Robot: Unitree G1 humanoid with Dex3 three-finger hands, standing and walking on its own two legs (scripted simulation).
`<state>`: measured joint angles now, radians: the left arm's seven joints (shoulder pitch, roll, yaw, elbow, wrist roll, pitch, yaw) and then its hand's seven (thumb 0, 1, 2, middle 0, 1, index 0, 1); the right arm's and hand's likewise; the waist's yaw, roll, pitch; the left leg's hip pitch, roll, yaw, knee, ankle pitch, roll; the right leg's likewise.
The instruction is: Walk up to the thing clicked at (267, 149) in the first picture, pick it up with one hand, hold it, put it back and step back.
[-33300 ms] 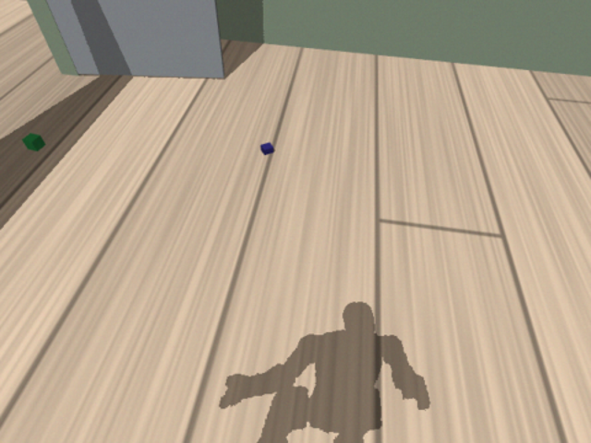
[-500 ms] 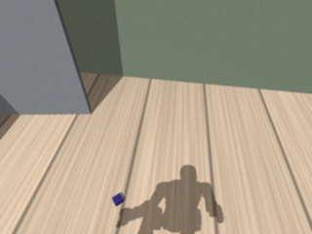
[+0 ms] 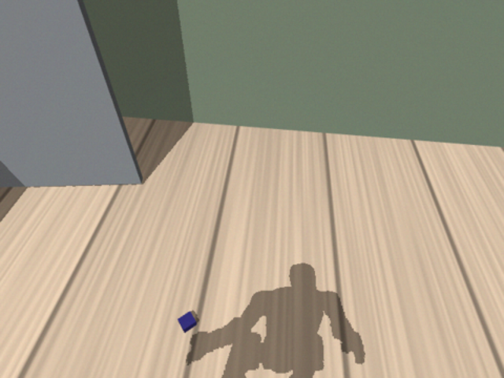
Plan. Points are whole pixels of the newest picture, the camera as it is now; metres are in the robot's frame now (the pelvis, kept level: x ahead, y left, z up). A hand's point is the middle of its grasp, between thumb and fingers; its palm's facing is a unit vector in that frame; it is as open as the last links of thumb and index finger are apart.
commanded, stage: stand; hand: left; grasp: from above
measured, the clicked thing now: (187, 321) +0.46 +0.23 -0.76
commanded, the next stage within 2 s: step back in 1.30 s
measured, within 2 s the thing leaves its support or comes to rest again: neither
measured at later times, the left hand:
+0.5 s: hand out of the picture +0.08 +0.24 -0.16, palm faces +0.01 -0.94 -0.34, open 7.4 cm
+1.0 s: hand out of the picture +0.09 +0.25 -0.16, palm faces +0.00 -0.94 -0.34, open 7.4 cm
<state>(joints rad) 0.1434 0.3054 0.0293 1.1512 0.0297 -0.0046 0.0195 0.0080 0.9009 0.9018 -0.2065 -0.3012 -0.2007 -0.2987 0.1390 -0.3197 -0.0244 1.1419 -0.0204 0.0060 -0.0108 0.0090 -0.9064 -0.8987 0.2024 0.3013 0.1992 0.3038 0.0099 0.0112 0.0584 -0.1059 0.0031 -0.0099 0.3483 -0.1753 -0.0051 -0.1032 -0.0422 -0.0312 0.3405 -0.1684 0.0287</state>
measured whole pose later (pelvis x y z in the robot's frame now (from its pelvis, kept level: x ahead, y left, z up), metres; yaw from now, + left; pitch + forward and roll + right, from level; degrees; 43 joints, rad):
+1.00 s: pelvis +0.02 +0.00 +0.00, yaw -1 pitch -3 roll +0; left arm 0.11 0.32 0.02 1.15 0.02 -0.01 0.01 0.01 0.90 0.90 -0.21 -0.30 -0.20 -0.30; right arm 0.11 -0.33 -0.01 1.14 -0.01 0.00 0.00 0.01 -0.91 -0.90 0.20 0.30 0.20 0.30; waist 0.00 0.01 0.06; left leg -0.09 0.01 0.00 0.32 -0.19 -0.01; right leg -0.09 -0.04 -0.02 0.31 -0.18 0.03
